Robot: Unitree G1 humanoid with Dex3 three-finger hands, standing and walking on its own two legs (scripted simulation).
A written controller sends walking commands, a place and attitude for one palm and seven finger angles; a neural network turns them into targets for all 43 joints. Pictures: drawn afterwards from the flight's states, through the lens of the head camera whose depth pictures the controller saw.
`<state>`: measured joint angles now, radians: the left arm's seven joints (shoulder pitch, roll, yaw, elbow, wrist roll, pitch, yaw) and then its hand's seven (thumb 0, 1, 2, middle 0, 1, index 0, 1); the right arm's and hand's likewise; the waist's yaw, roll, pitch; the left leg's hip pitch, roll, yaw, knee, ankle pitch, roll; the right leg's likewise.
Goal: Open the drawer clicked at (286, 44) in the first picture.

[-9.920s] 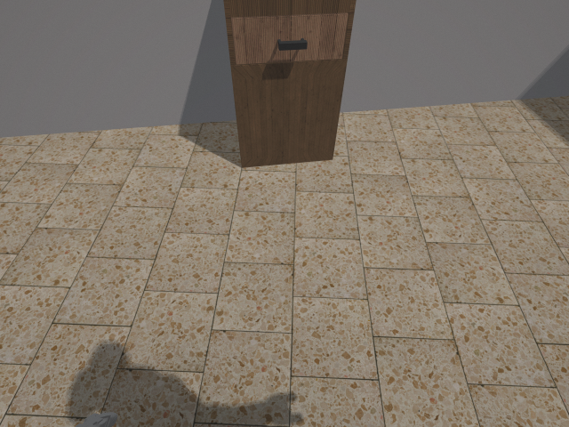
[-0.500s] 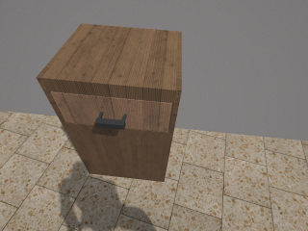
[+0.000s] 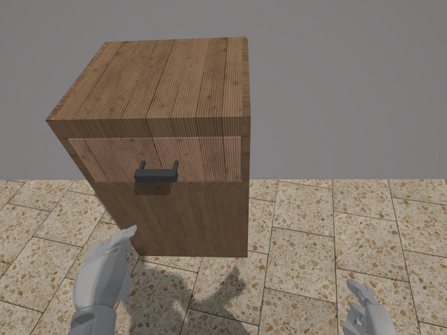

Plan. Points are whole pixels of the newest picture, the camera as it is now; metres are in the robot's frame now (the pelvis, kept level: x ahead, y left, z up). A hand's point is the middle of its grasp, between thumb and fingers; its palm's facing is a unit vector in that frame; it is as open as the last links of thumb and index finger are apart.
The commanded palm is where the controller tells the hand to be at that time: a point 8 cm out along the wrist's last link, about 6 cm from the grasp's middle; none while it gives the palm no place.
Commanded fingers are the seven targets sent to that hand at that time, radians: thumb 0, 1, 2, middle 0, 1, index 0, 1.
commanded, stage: raise the hand with hooked fingers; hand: left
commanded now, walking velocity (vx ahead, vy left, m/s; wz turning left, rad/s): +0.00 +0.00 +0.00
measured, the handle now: (157, 169) +0.55 +0.22 -0.09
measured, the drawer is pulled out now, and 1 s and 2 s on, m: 0.00 0.00 0.00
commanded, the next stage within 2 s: move the hooked fingers above the handle in 1.62 s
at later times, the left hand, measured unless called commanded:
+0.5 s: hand (110, 276) +0.22 +0.22 +0.00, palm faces +0.01 -0.11 -0.99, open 10.7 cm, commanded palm +0.19 +0.22 +0.06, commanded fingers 0.00 -0.03 0.50 -0.27 -0.90 -0.27 -0.90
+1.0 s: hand (94, 231) +0.28 +0.24 +0.07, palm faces +0.06 -0.08 -1.00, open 13.4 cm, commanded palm +0.26 +0.24 +0.12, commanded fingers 0.00 -0.50 0.30 -0.30 -1.20 -0.30 -1.20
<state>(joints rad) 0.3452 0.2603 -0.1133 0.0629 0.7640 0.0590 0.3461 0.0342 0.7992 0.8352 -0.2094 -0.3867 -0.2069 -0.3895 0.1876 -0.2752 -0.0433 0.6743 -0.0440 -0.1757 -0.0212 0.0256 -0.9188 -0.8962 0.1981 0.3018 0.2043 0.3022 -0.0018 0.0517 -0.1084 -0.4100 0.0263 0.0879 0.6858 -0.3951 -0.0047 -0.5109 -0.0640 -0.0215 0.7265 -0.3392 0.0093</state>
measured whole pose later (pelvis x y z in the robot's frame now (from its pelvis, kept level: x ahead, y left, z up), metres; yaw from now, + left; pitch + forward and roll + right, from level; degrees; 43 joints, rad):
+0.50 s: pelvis -0.01 -0.02 -0.01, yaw +2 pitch +7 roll +1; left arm 0.22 0.34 -0.07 0.03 1.04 0.02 0.32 0.00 0.18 0.59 -0.27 -0.75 -0.27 -0.76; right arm 0.12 -0.18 0.02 0.58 -0.06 0.09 0.00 0.01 -0.90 -0.90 0.20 0.30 0.21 0.30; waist 0.07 0.05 -0.06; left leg -0.49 0.04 0.04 0.78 -0.41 -0.02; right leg -0.57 -0.05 -0.06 0.80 -0.36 -0.01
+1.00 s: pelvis +0.00 +0.00 +0.01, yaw +1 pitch +4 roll +1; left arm 0.05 0.40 -0.07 0.03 1.01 0.04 0.20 0.00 -0.38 0.35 -0.32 -1.12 -0.32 -1.13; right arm 0.10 -0.24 -0.02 0.60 -0.03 0.09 -0.02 0.01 -0.91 -0.90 0.20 0.30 0.20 0.30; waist 0.08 0.06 -0.03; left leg -0.30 0.02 0.06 0.58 -0.35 0.00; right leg -0.38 -0.06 -0.05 0.60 -0.29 0.02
